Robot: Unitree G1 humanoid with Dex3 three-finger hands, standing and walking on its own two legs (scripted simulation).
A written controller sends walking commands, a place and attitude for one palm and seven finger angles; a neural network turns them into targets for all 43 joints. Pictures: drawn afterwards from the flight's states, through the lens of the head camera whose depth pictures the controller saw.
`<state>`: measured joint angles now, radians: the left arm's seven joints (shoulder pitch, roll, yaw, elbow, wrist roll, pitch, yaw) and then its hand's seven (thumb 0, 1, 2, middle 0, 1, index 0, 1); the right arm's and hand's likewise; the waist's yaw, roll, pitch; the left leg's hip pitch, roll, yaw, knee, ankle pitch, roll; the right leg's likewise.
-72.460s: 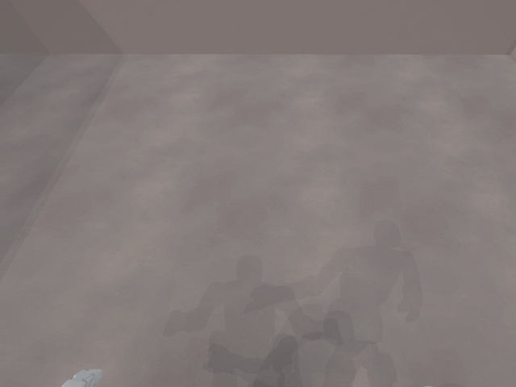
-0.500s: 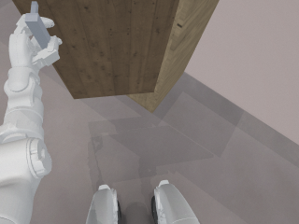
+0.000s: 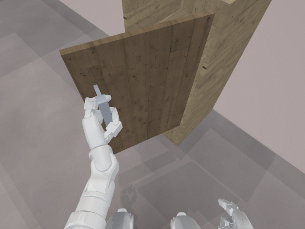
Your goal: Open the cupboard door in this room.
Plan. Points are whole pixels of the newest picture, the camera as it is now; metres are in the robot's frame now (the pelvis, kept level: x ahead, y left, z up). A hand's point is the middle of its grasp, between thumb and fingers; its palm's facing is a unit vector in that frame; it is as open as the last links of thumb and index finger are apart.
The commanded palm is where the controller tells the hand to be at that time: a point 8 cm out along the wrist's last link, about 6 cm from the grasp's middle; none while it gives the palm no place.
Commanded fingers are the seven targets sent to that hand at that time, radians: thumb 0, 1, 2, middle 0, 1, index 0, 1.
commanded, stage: pull the door open along its arc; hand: left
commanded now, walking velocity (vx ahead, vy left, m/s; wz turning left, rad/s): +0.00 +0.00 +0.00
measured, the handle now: (103, 106) +0.43 +0.15 +0.04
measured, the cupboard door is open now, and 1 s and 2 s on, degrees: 70 87 91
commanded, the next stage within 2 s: open thumb and fingers to let go in 0.34 s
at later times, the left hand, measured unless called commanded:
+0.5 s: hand (145, 149) +0.31 +0.03 +0.04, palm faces +0.37 -0.93 -0.04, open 6.4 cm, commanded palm +0.26 +0.07 +0.03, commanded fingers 0.00 0.62 0.78 -0.38 -1.32 -0.38 -1.32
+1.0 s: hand (142, 145) +0.32 +0.03 +0.03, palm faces +0.37 -0.93 -0.01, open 13.1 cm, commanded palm +0.27 +0.08 +0.03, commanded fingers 0.00 -0.50 0.30 -0.24 -0.85 -0.24 -0.85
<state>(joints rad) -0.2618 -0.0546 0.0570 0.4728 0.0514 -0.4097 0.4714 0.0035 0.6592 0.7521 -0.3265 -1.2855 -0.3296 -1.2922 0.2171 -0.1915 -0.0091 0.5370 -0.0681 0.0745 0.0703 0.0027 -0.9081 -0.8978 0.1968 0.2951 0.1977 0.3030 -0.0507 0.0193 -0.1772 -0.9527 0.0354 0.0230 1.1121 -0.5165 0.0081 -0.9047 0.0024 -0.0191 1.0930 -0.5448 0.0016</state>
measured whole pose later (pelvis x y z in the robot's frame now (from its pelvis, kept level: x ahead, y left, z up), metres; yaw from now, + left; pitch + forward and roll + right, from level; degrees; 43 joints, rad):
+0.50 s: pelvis -0.01 -0.04 +0.00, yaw +3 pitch +17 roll +1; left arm -0.02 -0.11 -0.20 0.34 0.12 -0.39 0.60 0.00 0.64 0.75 -0.31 -1.32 -0.33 -1.33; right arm 0.19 -0.18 -0.02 0.61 -0.09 -0.03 0.03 0.01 -0.91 -0.90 0.20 0.30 0.20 0.30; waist -0.02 0.03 -0.17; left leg -0.89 0.03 -0.03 1.08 -0.48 -0.05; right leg -0.85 0.00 -0.08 1.12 -0.56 -0.06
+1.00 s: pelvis -0.02 -0.04 +0.00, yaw +3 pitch +17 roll +1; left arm -0.17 -0.13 -0.14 0.49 0.11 -0.43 0.61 0.00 -0.34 0.37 -0.30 -1.17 -0.31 -1.17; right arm 0.19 -0.18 -0.02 0.64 -0.09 -0.01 0.01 0.01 -0.91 -0.90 0.20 0.30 0.20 0.30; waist -0.03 0.03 -0.16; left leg -0.93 0.02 -0.03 1.10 -0.46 -0.04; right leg -0.89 -0.01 -0.07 1.13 -0.54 -0.05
